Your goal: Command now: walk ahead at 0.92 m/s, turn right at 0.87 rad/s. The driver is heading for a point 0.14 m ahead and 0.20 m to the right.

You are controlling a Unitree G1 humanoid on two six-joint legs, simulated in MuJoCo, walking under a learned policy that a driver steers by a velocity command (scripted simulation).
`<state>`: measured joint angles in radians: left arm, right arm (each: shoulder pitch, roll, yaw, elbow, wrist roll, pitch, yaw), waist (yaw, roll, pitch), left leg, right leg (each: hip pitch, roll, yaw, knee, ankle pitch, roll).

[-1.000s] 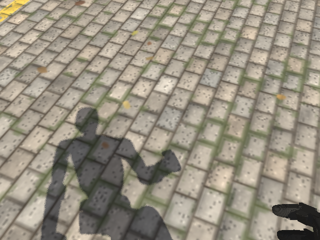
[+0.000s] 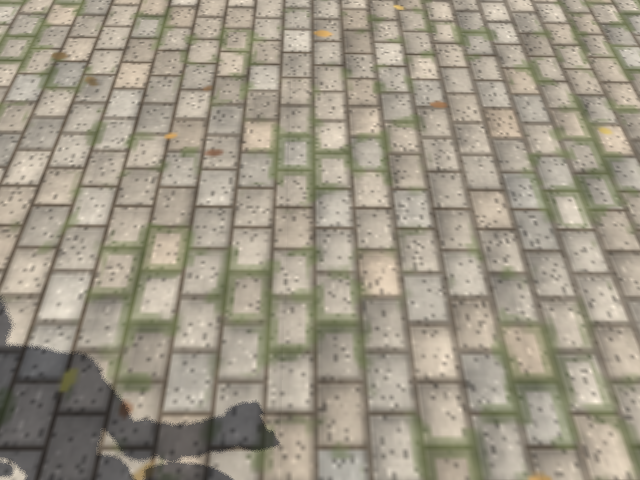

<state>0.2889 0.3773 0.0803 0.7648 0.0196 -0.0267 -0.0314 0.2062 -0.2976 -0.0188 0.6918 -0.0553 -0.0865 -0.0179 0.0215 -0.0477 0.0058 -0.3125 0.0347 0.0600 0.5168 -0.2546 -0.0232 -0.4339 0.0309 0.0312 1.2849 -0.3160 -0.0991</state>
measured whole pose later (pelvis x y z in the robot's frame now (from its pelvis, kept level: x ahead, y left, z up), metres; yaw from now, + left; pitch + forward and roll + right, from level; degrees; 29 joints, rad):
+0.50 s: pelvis +0.31 +0.00 +0.00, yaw -11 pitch +2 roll +0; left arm 0.16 0.26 0.02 0.72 0.02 -0.04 -0.03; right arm 0.15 -0.30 -0.02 0.71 0.00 -0.04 -0.05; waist 0.01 0.01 0.06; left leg -0.60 0.09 -0.07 1.00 -0.39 -0.08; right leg -0.38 0.10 0.02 0.46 -0.12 -0.09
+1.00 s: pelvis +0.40 +0.04 +0.00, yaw -12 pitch +0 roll +0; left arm 0.22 0.22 0.04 0.87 0.01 0.01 0.03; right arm 0.17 -0.21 -0.02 0.79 -0.01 -0.02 -0.02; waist 0.01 0.00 0.02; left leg -0.29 0.00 0.00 0.57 -0.28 0.01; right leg -0.24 0.01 0.06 0.56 -0.31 0.02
